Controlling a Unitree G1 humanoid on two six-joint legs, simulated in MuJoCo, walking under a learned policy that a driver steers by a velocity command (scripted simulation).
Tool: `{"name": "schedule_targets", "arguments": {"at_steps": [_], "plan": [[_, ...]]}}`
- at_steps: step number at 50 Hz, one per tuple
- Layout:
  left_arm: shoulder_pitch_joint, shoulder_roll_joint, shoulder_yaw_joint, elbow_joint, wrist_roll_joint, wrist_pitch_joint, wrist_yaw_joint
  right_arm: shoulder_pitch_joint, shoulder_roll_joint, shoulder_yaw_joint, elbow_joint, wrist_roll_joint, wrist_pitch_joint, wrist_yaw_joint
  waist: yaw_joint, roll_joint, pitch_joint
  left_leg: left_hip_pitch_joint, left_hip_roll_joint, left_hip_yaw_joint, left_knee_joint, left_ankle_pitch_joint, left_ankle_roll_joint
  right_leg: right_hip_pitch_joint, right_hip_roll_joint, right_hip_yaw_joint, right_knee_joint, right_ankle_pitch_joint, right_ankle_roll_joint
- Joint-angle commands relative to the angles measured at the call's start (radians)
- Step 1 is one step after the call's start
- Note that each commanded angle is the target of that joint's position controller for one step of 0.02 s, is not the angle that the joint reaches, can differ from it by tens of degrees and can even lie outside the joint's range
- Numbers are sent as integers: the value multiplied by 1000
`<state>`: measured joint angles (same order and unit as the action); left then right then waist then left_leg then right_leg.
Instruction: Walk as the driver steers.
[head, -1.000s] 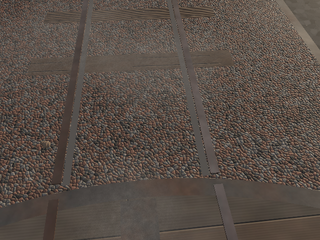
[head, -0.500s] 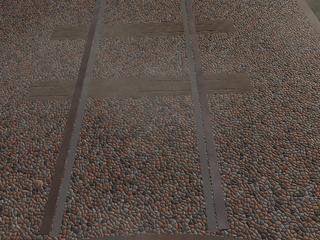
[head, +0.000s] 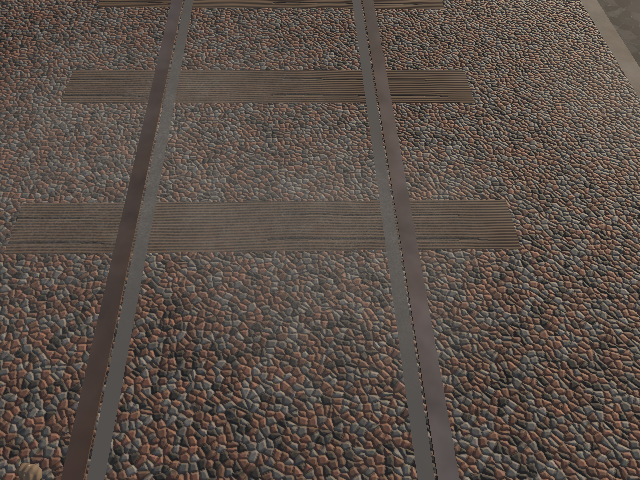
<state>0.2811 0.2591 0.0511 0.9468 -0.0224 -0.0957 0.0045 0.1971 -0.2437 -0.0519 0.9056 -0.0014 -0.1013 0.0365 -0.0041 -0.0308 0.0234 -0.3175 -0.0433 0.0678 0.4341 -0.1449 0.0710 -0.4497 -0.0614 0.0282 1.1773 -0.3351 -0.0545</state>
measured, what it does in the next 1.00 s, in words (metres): walks ahead: right foot, then left foot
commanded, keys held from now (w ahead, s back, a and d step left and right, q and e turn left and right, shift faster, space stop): w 0.52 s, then no key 0.02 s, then q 0.46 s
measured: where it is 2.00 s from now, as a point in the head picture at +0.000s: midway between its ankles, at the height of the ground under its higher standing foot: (298, 427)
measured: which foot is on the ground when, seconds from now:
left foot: down 0.00-0.44, up 0.46-0.90, down 0.92-1.00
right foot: up 0.00-0.40, down 0.42-0.92, up 0.94-1.00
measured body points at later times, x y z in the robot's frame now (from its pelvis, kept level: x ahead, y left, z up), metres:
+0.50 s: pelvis +0.28 -0.06 -0.01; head +0.31 -0.07 +0.44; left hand +0.45 +0.19 -0.12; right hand +0.26 -0.33 -0.16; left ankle +0.11 +0.08 -0.66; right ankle +0.37 -0.15 -0.74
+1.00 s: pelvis +0.46 -0.03 -0.01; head +0.50 -0.01 +0.44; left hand +0.53 +0.26 -0.15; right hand +0.65 -0.28 -0.11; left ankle +0.53 +0.06 -0.74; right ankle +0.38 -0.17 -0.66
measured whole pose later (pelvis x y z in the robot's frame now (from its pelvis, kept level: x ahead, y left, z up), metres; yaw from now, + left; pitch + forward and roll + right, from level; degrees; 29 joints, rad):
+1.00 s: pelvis +0.46 -0.03 -0.01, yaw +11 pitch +3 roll -2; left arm 0.11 0.28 0.06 0.89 0.00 -0.03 0.03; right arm 0.13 -0.26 -0.08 0.79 -0.01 -0.03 0.02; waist -0.01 -0.01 0.05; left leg -0.47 -0.04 0.00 0.56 -0.15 0.08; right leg -0.38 0.02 -0.03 1.09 -0.56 0.02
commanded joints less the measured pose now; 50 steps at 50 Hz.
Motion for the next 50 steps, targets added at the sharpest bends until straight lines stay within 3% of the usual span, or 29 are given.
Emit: {"name": "schedule_targets", "arguments": {"at_steps": [1,4,6,10,15,18,19,20,21,22,23,24,25,26,27,29,31,33,35,37,40,43,45,46,47,48,49,50], "plan": [[59,50,23,-43,4,10,9,15,-88,-15,-28,-6,-19,0,28,103,-55,128,263,-285,-283,109,165,-129,-92,42,-33,85,3],[-39,59,29,-80,15,21,14,68,-128,-24,-2,-4,-18,-18,15,79,-7,139,261,-230,-315,188,173,-231,-102,33,-163,204,33],[-109,53,29,-102,19,18,10,103,-130,-23,11,-1,-9,-30,-3,75,3,172,251,-199,-320,210,158,-272,-97,26,-273,306,45],[-243,29,18,-138,13,9,-4,163,-140,-22,35,9,-2,-39,-46,83,28,208,224,-140,-326,188,126,-237,-59,-12,-495,451,44],[-375,32,8,-191,2,-2,-32,241,-150,-28,80,15,19,-43,-84,86,70,365,283,-148,-267,201,125,-273,-31,-23,-625,384,25],[-346,60,14,-199,0,-12,-47,222,-168,-37,86,19,31,-50,-43,110,44,422,313,-151,-186,353,103,-184,-3,-38,-670,280,-13],[-282,84,26,-184,2,-15,-46,198,-178,-40,80,20,35,-50,-3,126,2,417,302,-137,-117,513,90,-73,29,-64,-680,258,-31],[-144,119,47,-141,5,-15,-42,173,-169,-36,74,19,40,-50,70,117,-79,385,257,-99,37,649,67,118,65,-93,-702,275,-57],[47,178,70,-90,13,-14,-33,166,-141,-23,57,10,39,-49,141,78,-211,217,205,-63,282,541,34,427,-16,-4,-662,309,-108],[183,281,96,-62,29,-8,-27,277,-28,11,44,3,21,-39,121,-152,-373,-206,39,-17,697,99,-43,846,-282,438,-703,181,-266],[189,213,72,-58,20,-5,-29,272,-43,12,60,15,-6,-31,124,-207,-440,-355,-8,-164,863,-416,-38,890,-348,708,-856,101,-300],[102,157,53,-70,13,-6,-28,177,-136,-14,33,43,-22,-27,113,-151,-286,-446,59,-186,930,-376,-16,765,-310,575,-872,61,-242],[9,123,41,-94,14,-5,-27,105,-145,-16,13,49,-27,-29,85,-82,-180,-440,116,-153,897,-281,-6,602,-272,431,-897,109,-206],[-57,93,31,-101,21,-6,-32,70,-134,-20,9,36,-23,-37,54,-23,-103,-399,153,-135,828,-207,-9,449,-230,331,-937,176,-188],[-99,69,22,-105,31,-11,-35,83,-121,-28,14,24,-8,-44,14,-35,-62,-324,179,-138,770,-166,-14,342,-194,250,-964,308,-168],[-105,62,20,-87,40,-20,-38,158,-65,-24,44,23,25,-52,-28,-40,-56,-220,175,-129,729,-155,-35,244,-173,124,-979,585,-169],[-90,87,25,-64,51,-25,-26,154,-57,-27,38,22,42,-58,-45,-41,-42,-229,156,-134,669,-99,-55,216,-165,22,-978,785,-171],[-95,98,26,-56,54,-19,-8,100,-57,-28,14,15,48,-59,-43,-44,-38,-243,142,-141,537,10,-65,220,-149,-56,-978,819,-154],[-110,115,26,-58,49,-9,9,31,-50,-24,-14,9,49,-49,-25,-50,-41,-207,130,-108,384,127,-64,225,-126,-120,-976,794,-132],[-90,137,31,-49,42,4,25,-37,-48,-20,-47,6,51,-37,4,-44,-49,-198,122,-83,301,185,-66,272,-145,-134,-967,774,-135],[-77,150,38,-36,25,30,39,-82,-69,-27,-89,5,63,-22,21,-41,-48,-228,117,-73,239,126,-57,375,-190,-129,-915,742,-135],[-98,163,49,-43,6,57,51,-81,-89,-38,-126,5,68,-5,7,-55,-42,-228,99,-47,197,-14,-25,429,-223,-118,-802,754,-110],[-120,162,52,-61,-3,72,59,20,-118,-58,-112,6,62,-1,-46,-20,-91,-68,37,-4,53,66,18,410,-168,-158,-597,805,-53],[-76,153,49,-71,15,71,56,94,-208,-89,-108,0,59,-14,-63,105,-161,126,101,-147,9,452,75,294,-80,-190,-377,628,17],[-58,75,24,-108,61,63,43,127,-300,-105,-118,-10,66,-34,-19,327,-223,385,334,-479,46,953,238,-41,89,-201,-45,-151,96],[-42,72,15,-117,48,52,25,145,-258,-87,-134,-19,62,-30,-32,292,-393,487,431,-675,2,810,369,-151,149,12,154,-394,97],[-90,108,24,-125,15,50,16,88,-215,-78,-163,-12,60,-27,-40,188,-348,427,385,-610,-28,645,333,-204,102,74,190,-330,84],[-132,115,27,-129,6,56,21,12,-186,-72,-183,5,61,-32,-24,106,-255,334,331,-514,-49,492,268,-229,67,68,142,-243,82]]}}
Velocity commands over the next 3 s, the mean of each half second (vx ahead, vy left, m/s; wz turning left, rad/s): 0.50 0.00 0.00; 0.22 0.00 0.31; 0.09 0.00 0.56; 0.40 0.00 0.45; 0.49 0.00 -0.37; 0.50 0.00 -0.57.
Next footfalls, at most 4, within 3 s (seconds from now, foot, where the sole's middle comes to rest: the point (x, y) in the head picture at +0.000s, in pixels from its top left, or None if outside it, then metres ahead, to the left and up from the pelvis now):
0.42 right None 0.41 -0.15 -0.78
0.92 left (291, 437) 0.57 0.07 -0.78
1.38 right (396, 425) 0.60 -0.16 -0.78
1.88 left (222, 432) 0.58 0.21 -0.78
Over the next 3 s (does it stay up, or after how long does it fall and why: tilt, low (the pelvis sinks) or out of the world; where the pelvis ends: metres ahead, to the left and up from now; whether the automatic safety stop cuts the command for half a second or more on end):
stays up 1.07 0.44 -0.01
